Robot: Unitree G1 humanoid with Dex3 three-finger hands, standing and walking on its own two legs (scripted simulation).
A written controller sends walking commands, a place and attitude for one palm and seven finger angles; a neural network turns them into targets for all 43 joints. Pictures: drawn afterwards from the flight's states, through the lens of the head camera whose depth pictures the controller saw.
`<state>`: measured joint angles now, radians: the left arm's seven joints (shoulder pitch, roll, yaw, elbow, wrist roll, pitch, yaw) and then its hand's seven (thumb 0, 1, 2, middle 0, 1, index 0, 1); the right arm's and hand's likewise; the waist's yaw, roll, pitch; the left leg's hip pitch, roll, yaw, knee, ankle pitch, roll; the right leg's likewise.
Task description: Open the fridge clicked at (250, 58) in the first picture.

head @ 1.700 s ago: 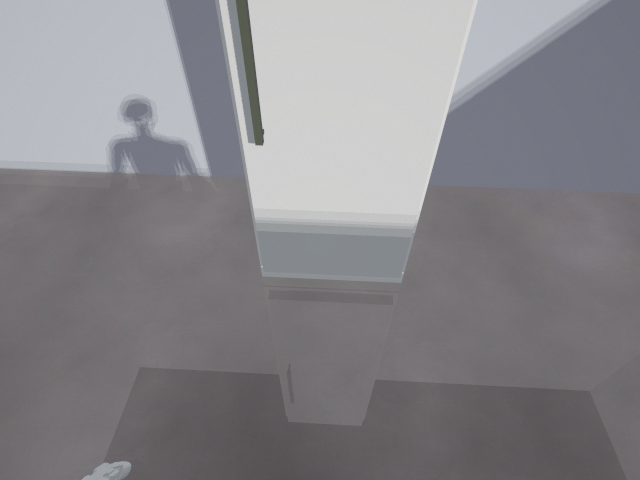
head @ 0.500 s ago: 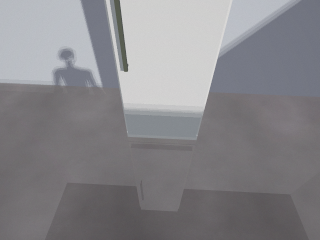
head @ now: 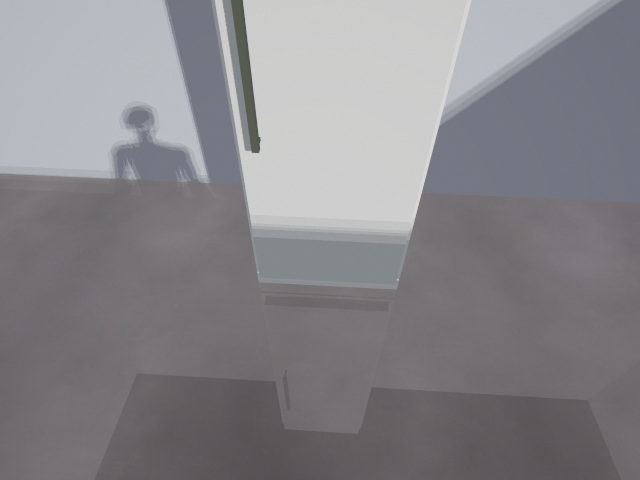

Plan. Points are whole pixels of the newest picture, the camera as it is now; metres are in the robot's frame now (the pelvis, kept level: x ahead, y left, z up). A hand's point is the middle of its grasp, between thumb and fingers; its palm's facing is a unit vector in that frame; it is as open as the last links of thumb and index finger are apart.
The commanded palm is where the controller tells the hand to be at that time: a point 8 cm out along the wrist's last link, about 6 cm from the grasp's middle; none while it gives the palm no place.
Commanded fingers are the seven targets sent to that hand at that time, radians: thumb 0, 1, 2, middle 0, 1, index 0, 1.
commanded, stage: take the last steps up to it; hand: left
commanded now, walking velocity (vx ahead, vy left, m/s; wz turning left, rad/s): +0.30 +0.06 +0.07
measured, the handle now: (247, 66) +0.91 +0.23 +0.12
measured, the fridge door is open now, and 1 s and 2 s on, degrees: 0 0 0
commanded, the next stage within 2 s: come to a stop and stand still in 1.08 s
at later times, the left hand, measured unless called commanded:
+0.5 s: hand (196, 446) +0.21 +0.21 -0.18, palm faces -0.01 -0.99 -0.17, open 7.3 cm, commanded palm none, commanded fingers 0.00 0.90 0.90 -0.20 -0.30 -0.20 -0.30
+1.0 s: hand (205, 403) +0.28 +0.22 -0.19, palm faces +0.15 -0.98 -0.15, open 7.3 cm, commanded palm none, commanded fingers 0.00 0.90 0.90 -0.20 -0.30 -0.20 -0.30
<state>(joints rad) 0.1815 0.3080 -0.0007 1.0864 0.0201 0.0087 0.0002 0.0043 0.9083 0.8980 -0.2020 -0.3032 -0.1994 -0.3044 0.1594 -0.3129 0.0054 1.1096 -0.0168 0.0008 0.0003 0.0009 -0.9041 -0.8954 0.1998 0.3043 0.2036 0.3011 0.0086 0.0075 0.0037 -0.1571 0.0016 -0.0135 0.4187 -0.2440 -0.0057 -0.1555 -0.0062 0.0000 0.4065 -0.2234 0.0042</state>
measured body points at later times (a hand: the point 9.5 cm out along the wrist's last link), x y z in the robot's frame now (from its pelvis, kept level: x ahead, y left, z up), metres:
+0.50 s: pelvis +0.14 +0.03 -0.01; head +0.17 +0.03 +0.44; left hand +0.21 +0.26 -0.16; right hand +0.00 -0.16 -0.15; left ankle +0.01 +0.12 -0.74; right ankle +0.25 -0.09 -0.71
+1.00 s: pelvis +0.33 +0.05 -0.01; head +0.33 +0.07 +0.44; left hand +0.27 +0.27 -0.18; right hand +0.44 -0.18 -0.14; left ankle +0.40 +0.16 -0.73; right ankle +0.29 -0.08 -0.74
